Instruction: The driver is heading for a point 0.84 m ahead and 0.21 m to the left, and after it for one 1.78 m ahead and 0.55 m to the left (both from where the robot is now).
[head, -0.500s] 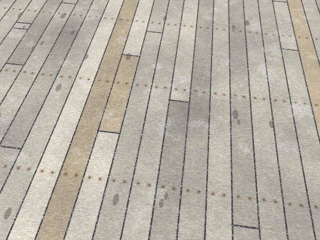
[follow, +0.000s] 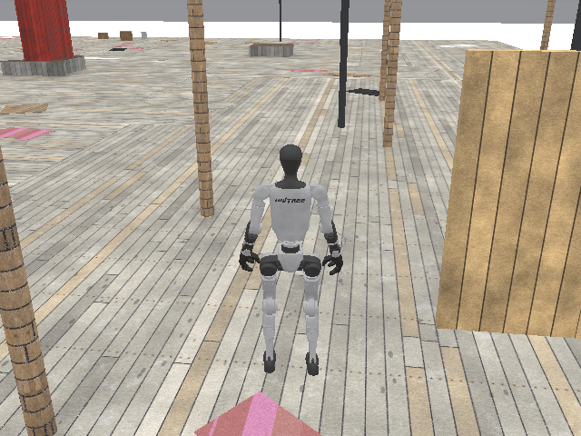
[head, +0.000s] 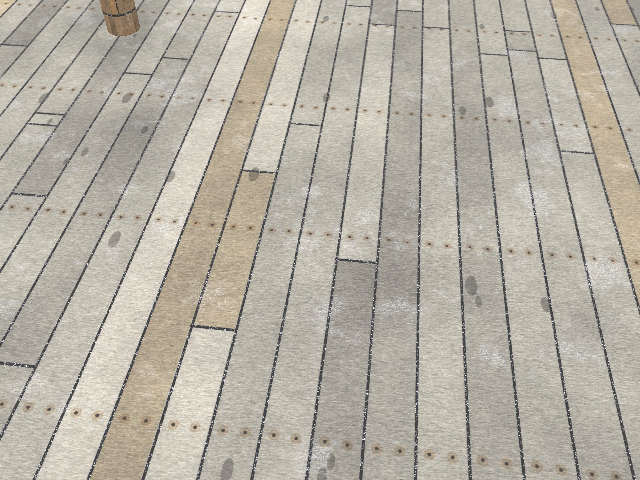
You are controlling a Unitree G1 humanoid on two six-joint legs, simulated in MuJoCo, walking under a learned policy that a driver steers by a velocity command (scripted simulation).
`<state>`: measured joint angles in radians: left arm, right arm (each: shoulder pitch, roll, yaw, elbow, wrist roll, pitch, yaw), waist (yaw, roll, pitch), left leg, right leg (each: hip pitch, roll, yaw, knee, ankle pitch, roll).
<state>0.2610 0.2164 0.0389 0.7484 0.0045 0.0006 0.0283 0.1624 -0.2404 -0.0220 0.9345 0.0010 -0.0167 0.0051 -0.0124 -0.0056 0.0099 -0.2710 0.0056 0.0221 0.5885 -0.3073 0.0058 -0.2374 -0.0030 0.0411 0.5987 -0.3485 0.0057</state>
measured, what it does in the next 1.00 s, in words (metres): walks ahead, turning left: right foot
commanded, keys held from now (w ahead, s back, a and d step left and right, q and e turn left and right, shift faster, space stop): w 0.44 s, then w+q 0.56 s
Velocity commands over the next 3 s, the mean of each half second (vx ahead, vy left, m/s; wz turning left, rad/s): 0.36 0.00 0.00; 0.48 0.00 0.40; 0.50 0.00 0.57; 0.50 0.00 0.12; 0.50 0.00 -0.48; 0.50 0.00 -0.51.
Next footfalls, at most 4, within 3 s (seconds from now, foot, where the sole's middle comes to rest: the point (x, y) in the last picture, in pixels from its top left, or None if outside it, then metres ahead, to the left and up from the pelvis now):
0.56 right None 0.38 -0.14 -0.77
1.12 left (249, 447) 0.60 0.18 -0.77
1.60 right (272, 311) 0.95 0.14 -0.77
2.08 left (142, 296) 1.00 0.48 -0.77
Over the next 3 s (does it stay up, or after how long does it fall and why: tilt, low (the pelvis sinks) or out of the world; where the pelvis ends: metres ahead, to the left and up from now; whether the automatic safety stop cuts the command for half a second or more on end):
stays up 1.40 0.42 0.01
